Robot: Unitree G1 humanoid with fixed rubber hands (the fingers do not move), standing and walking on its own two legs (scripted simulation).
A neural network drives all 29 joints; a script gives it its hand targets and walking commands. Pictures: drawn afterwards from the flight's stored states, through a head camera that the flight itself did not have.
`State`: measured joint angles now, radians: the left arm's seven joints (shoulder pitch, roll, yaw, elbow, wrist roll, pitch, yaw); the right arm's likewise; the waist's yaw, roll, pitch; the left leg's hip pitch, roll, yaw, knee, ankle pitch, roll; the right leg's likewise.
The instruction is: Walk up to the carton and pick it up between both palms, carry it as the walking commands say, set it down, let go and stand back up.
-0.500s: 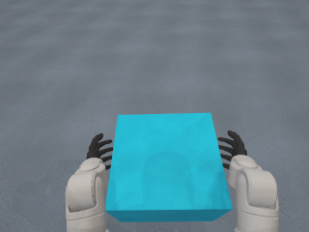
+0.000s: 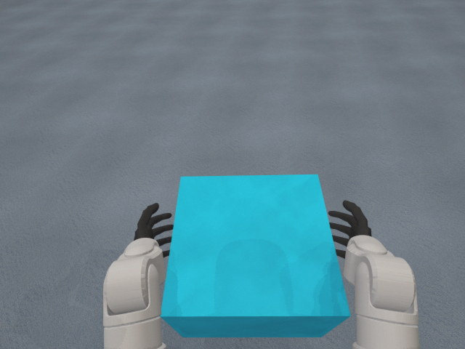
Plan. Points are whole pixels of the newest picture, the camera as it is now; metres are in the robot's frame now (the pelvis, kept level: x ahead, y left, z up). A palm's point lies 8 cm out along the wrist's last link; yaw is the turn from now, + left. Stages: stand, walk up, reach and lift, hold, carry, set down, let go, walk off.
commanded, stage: carry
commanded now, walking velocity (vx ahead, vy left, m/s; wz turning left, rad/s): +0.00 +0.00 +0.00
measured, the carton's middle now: (250, 256) +0.31 +0.00 +0.00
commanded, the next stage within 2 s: none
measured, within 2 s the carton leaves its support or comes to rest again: neither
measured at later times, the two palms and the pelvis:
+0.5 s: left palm (144, 272) +0.23 +0.16 +0.09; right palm (371, 268) +0.23 -0.17 +0.09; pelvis -0.04 -0.01 +0.01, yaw +0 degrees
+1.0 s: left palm (163, 296) +0.20 +0.12 +0.08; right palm (402, 292) +0.20 -0.21 +0.08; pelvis -0.07 -0.04 +0.00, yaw -1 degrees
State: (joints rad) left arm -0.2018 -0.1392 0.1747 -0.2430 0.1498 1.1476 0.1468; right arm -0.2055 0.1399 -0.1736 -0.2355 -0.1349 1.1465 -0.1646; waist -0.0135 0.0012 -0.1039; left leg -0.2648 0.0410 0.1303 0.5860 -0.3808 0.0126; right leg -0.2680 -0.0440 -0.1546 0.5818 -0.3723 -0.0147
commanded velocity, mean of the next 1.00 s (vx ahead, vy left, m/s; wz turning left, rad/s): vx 0.00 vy -0.08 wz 0.00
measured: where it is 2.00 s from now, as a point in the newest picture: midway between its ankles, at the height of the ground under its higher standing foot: outside the picture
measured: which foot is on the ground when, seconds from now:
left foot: down 0.00-1.00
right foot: down 0.00-1.00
